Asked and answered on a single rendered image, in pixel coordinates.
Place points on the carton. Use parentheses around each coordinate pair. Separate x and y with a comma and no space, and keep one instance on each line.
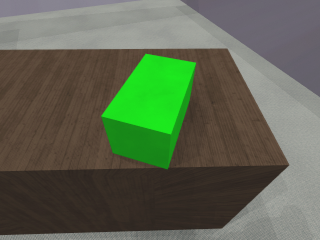
(144,119)

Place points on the pedestal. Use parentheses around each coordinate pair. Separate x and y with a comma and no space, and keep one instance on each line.
(58,173)

